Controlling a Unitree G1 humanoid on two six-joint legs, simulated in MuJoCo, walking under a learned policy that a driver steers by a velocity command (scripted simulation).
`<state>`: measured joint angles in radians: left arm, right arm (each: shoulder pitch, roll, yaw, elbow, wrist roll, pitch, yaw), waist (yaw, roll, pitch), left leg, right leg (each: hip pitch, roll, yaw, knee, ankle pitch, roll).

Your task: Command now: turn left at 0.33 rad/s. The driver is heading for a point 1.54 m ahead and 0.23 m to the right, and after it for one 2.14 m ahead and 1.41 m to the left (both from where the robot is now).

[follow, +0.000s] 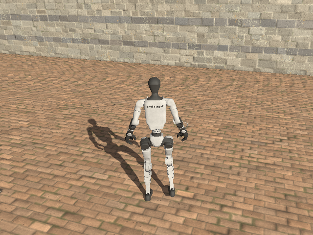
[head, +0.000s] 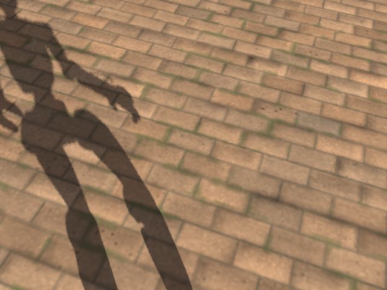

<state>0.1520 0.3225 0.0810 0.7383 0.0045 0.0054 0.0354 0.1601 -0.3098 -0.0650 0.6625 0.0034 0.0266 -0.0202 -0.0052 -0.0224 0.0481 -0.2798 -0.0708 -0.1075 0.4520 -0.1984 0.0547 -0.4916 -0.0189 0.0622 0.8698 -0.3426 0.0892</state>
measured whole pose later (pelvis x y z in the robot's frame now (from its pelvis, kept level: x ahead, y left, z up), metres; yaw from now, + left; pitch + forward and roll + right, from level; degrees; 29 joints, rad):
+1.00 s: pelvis +0.38 +0.05 +0.00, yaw +3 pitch +2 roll +2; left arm 0.06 0.27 0.03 0.67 -0.01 -0.08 -0.04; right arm 0.39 -0.28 -0.05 0.83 0.02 -0.07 0.01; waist -0.09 -0.05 0.03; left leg 0.06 -0.07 0.03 0.20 -0.30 0.05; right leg -0.65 -0.08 0.01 0.57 0.08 -0.01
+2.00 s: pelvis +0.91 +0.11 +0.00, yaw -6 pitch +1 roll +2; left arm 0.16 0.28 0.07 0.73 -0.01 0.00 -0.02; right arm 0.20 -0.27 -0.06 0.84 -0.01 -0.05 -0.02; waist -0.04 -0.04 0.07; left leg -0.08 -0.02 0.21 0.30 -0.23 0.05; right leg -0.61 -0.08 0.00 0.73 -0.07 0.03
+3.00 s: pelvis +1.11 -0.02 -0.02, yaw -41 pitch +3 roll +0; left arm 0.08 0.27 0.06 0.55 -0.02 -0.01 -0.06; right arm 0.42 -0.31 -0.07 0.86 0.03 -0.05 0.00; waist -0.11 -0.01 0.02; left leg 0.09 0.11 0.20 0.33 -0.43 -0.08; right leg -0.52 -0.03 -0.04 0.62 -0.18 -0.06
